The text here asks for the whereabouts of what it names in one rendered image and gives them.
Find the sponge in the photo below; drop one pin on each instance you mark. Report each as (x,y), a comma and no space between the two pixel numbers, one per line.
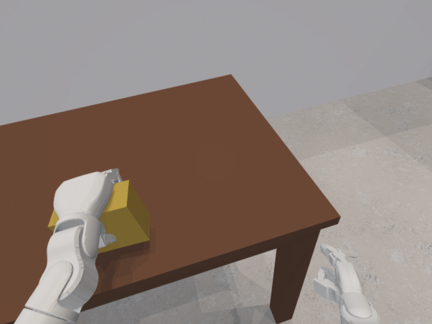
(125,217)

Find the robot right hand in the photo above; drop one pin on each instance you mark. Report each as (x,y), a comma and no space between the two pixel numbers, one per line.
(332,284)

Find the robot left hand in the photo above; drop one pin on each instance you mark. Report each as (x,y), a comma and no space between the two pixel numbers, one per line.
(87,194)

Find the robot left forearm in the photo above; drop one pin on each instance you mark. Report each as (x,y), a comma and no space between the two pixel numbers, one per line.
(70,278)

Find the robot right forearm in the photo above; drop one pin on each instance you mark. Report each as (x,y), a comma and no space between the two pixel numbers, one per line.
(356,308)

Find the table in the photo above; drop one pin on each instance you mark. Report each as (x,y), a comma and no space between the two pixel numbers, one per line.
(219,183)

